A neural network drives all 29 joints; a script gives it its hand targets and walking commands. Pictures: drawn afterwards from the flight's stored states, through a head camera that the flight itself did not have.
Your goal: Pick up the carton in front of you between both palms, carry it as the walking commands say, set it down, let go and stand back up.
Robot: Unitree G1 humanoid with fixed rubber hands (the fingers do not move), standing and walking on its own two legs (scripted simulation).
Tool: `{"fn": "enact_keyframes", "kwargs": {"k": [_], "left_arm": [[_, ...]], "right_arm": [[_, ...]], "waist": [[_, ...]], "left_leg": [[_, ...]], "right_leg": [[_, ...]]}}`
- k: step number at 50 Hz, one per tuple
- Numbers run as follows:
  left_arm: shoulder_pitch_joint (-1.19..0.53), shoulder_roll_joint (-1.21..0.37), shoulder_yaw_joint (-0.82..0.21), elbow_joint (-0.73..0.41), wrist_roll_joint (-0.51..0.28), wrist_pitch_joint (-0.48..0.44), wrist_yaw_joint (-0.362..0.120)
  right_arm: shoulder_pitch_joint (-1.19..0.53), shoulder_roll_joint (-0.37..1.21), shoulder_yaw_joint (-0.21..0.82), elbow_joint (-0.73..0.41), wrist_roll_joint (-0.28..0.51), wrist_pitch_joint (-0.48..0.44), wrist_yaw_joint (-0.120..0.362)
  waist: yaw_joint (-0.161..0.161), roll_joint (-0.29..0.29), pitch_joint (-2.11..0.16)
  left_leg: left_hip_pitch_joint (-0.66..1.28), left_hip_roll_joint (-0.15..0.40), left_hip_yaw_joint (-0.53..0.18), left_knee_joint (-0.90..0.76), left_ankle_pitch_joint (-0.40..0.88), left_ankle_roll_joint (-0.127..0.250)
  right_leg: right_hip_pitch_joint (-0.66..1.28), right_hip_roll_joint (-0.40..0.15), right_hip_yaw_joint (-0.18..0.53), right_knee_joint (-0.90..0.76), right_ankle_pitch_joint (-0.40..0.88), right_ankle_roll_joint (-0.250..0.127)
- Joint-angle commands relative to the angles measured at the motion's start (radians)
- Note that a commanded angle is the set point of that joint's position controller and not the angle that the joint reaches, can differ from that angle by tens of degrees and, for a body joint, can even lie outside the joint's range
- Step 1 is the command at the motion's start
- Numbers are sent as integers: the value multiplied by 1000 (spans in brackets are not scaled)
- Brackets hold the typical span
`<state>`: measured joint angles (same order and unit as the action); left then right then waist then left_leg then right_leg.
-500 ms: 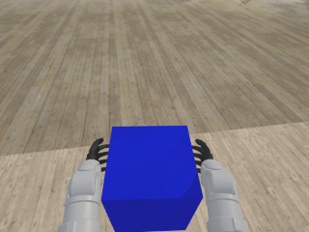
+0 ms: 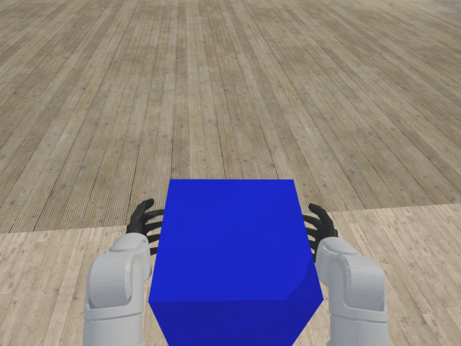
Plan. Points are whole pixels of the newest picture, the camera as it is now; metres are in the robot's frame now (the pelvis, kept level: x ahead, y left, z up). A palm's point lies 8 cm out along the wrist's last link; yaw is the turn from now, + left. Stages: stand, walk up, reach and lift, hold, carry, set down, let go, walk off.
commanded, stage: carry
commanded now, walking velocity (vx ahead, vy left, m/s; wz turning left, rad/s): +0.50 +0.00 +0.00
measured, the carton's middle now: (231, 269) +0.27 -0.01 +0.01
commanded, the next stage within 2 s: none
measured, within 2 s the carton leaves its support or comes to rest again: neither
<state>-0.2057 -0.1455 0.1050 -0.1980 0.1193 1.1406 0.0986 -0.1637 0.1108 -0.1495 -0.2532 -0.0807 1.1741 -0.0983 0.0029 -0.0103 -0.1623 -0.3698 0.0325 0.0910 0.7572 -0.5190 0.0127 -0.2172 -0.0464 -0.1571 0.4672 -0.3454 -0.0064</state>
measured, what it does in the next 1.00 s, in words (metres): walks ahead: left foot, then right foot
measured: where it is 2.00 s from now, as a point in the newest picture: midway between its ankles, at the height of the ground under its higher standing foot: (222, 186)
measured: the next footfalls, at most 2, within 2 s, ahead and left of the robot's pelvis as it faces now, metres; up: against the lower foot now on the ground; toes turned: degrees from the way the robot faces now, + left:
left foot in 0.08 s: +0.11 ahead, +0.10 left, +0.00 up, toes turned +7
right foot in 0.46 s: +0.46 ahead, -0.10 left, +0.00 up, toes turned -12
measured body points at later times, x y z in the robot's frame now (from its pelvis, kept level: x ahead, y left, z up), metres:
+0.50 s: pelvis +0.31 -0.02 -0.02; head +0.31 -0.02 +0.43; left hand +0.60 +0.12 +0.05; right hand +0.59 -0.18 +0.05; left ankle +0.09 +0.09 -0.69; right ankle +0.42 -0.09 -0.74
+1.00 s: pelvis +0.64 -0.01 -0.03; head +0.66 +0.00 +0.42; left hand +1.02 +0.13 +0.10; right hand +1.00 -0.17 +0.10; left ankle +0.77 +0.05 -0.74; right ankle +0.43 -0.09 -0.70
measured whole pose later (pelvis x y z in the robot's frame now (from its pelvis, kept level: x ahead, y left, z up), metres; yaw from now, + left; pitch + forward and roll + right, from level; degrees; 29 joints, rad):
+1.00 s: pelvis +0.64 -0.01 -0.03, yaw -2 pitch +3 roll +0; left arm -0.68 0.04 0.17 0.09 0.03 1.20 0.13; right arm -0.66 0.01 -0.17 0.06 -0.06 1.21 -0.13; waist -0.01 -0.03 -0.02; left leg -0.57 -0.01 0.18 0.64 -0.12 0.12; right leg -0.09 -0.04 -0.14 0.82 -0.51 -0.02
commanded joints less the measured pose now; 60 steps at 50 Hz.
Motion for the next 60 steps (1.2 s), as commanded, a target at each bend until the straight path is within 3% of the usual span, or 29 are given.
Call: {"fn": "enact_keyframes", "kwargs": {"k": [1, 3, 4, 5, 6, 7, 8, 10, 12, 18, 20, 22, 23, 24, 25, 26, 28, 31, 37, 44, 47, 48, 49, 50, 51, 53, 54, 56, 60], "left_arm": [[-472, -913, -702, -188, -397, 43, -237], [-465, -907, -715, -223, -414, 55, -246], [-463, -888, -718, -232, -422, 62, -249], [-476, -861, -719, -251, -431, 73, -254], [-531, -835, -725, -289, -457, 93, -263], [-551, -821, -731, -271, -470, 106, -270], [-536, -821, -726, -244, -476, 111, -275], [-489, -832, -710, -196, -471, 113, -278], [-451, -858, -695, -164, -449, 107, -272], [-372, -902, -685, -149, -367, 75, -245], [-368, -897, -691, -150, -359, 68, -245], [-363, -899, -689, -147, -361, 62, -251], [-368, -900, -689, -149, -363, 61, -254], [-390, -872, -679, -134, -361, 55, -258], [-398, -890, -691, -130, -378, 51, -262], [-433, -907, -705, -147, -399, 46, -265], [-496, -945, -738, -164, -432, 30, -271], [-540, -934, -763, -160, -465, 13, -279], [-658, -817, -751, -94, -484, -7, -282], [-901, -710, -631, 72, -488, 28, -221], [-1033, -733, -574, 172, -495, 49, -206], [-1077, -744, -558, 202, -494, 54, -203], [-1119, -758, -543, 230, -497, 60, -201], [-1152, -794, -527, 248, -493, 63, -199], [-1214, -813, -502, 260, -495, 62, -191], [-1277, -879, -477, 267, -494, 58, -181], [-1289, -904, -467, 274, -487, 55, -175], [-1295, -932, -444, 268, -476, 56, -166], [-1251, -963, -436, 260, -443, 54, -155]], "right_arm": [[-544, 926, 749, -115, 412, 11, 269], [-506, 916, 747, -149, 394, 18, 260], [-503, 922, 742, -150, 394, 24, 256], [-484, 903, 732, -153, 384, 28, 249], [-476, 887, 713, -137, 356, 29, 238], [-481, 879, 707, -146, 343, 37, 229], [-493, 878, 710, -164, 347, 48, 223], [-512, 888, 718, -174, 357, 59, 219], [-526, 906, 736, -179, 377, 62, 228], [-492, 921, 768, -161, 414, 48, 274], [-492, 911, 772, -161, 416, 42, 281], [-493, 898, 772, -163, 412, 38, 285], [-516, 884, 770, -161, 408, 35, 288], [-532, 893, 784, -172, 412, 40, 288], [-543, 883, 782, -161, 405, 36, 287], [-551, 904, 782, -147, 406, 28, 284], [-571, 933, 781, -140, 399, 5, 277], [-559, 959, 785, -106, 377, -23, 254], [-680, 864, 770, -59, 337, -49, 205], [-969, 740, 680, 70, 401, 2, 172], [-1083, 745, 606, 185, 415, 19, 172], [-1104, 748, 580, 226, 419, 21, 174], [-1129, 745, 553, 252, 421, 22, 175], [-1189, 752, 540, 277, 424, 18, 179], [-1230, 796, 537, 294, 454, 18, 184], [-1351, 906, 546, 264, 503, 9, 196], [-1412, 955, 557, 245, 525, 6, 200], [-1469, 1015, 553, 220, 553, 4, 202], [-1459, 1050, 534, 193, 541, 14, 199]], "waist": [[31, -121, -166], [4, -106, -186], [-5, -58, -214], [-24, 67, -231], [-39, 325, -223], [-41, 296, -168], [-39, 175, -146], [-35, 52, -169], [-33, 76, -155], [-24, 167, -71], [-11, 191, -101], [18, 158, -204], [47, 79, -251], [27, -187, -294], [35, -195, -271], [26, -150, -254], [15, -4, -223], [26, -49, -243], [42, -99, -156], [59, -100, -65], [-5, -110, -168], [-47, -47, -264], [-74, 89, -373], [-83, 372, -443], [-71, 315, -423], [-77, 100, -358], [-62, 65, -352], [-54, 63, -369], [-72, 86, -380]], "left_leg": [[-286, -2, 35, -150, 93, 1], [40, -49, 121, -353, 266, -1], [316, -50, 135, -371, 328, 3], [514, 84, -70, -439, 201, 40], [634, 322, -505, -504, 228, 162], [671, 390, -597, -498, 420, 252], [678, 392, -539, -460, 594, 258], [687, 351, -395, -451, 679, 195], [653, 295, -258, -476, 730, 135], [450, 177, 7, -492, 882, 86], [363, 176, 67, -388, 1036, 61], [249, 124, 144, -106, 968, 17], [110, 99, 125, 104, 710, 5], [-141, -28, 74, 402, 260, -40], [-272, -55, -49, 574, 50, -18], [-307, 13, -97, 635, 74, 9], [-306, 74, -104, 561, 158, 29], [-268, 74, -72, 437, 215, 22], [-373, 51, 15, 141, 333, 10], [-282, -5, 83, -154, 485, 70], [32, -94, 151, -254, 433, 99], [257, -72, 96, -237, 385, 100], [460, 148, -247, -226, 275, 146], [674, 322, -692, -370, 268, 288], [699, 317, -662, -364, 361, 292], [578, 262, -462, -307, 616, 239], [530, 245, -397, -310, 666, 224], [505, 238, -339, -317, 706, 204], [580, 228, -264, -272, 906, 229]], "right_leg": [[421, -283, 314, -144, 365, -144], [223, -195, 124, -86, 224, -77], [42, -156, 48, -2, 180, -43], [-154, -94, -50, 198, 116, 4], [-407, 13, -53, 448, -54, 45], [-561, 13, 42, 574, -210, 23], [-624, -26, 95, 654, -221, 1], [-653, -62, 111, 617, -143, -17], [-605, -44, 67, 486, -57, -6], [-329, 46, -87, 105, 216, -9], [-98, 86, -134, 69, 318, -29], [217, 107, -157, 31, 253, -42], [373, -17, 2, 28, 128, -46], [489, -330, 564, -131, -33, -188], [477, -385, 729, -242, 13, -264], [439, -377, 630, -221, 101, -252], [319, -311, 451, -190, 256, -196], [252, -252, 283, -186, 284, -157], [280, -205, 160, -197, 408, -175], [290, -167, 87, -132, 565, -152], [286, -139, -17, 144, 851, -93], [190, -106, -32, 360, 730, -72], [-2, -51, -17, 605, 448, -42], [-339, 151, 75, 874, -151, -17], [-451, 109, 188, 1000, -173, -43], [-482, 39, 208, 934, -98, -65], [-467, 18, 211, 852, -51, -64], [-423, 4, 201, 732, -37, -49], [-499, 10, 153, 531, -53, -32]]}}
